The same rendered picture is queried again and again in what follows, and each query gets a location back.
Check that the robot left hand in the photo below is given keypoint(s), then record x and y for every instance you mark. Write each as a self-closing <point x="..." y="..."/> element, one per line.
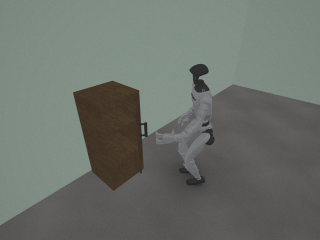
<point x="167" y="138"/>

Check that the robot right foot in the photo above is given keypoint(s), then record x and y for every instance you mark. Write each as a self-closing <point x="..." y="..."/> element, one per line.
<point x="183" y="170"/>

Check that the cupboard door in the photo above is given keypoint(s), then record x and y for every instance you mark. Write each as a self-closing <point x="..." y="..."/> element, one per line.
<point x="139" y="132"/>

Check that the robot right hand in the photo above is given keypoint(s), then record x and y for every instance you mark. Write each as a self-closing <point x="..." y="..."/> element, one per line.
<point x="186" y="117"/>

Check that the robot head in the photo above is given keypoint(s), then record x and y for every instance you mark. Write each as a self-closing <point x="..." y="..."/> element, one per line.
<point x="197" y="71"/>

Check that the left robot upper arm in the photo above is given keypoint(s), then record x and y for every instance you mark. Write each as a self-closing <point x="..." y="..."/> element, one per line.
<point x="204" y="103"/>

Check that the right robot forearm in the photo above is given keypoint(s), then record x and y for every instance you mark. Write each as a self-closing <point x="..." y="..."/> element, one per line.
<point x="191" y="110"/>

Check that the handle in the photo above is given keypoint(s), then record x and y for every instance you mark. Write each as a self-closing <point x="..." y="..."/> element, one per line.
<point x="145" y="129"/>

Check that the left robot forearm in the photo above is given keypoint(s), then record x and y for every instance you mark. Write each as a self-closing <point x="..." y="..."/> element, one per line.
<point x="179" y="137"/>

